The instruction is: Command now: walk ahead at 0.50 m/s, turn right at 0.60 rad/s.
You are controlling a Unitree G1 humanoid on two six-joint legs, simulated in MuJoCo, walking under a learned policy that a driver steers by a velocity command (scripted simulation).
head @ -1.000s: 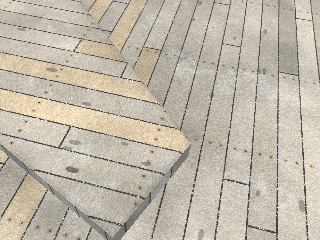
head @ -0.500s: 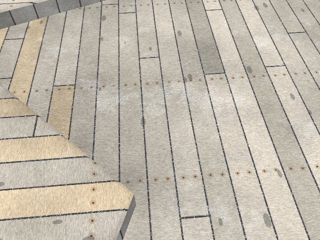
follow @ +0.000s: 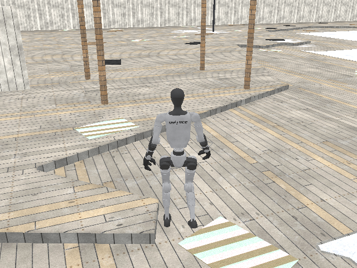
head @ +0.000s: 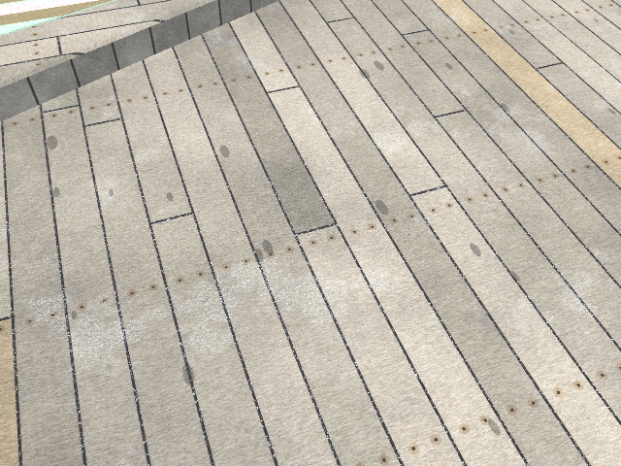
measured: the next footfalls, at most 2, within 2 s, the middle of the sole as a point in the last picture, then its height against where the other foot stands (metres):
right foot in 0.42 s outside the picture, level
left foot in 0.98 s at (345, 375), level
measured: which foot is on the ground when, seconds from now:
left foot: down 0.00-0.42, up 0.44-0.96, down 0.98-1.00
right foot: up 0.00-0.40, down 0.42-0.98, up 1.00-1.00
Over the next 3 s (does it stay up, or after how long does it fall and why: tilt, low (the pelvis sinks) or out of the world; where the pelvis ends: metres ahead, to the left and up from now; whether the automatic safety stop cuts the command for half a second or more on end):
stays up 1.54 0.24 0.00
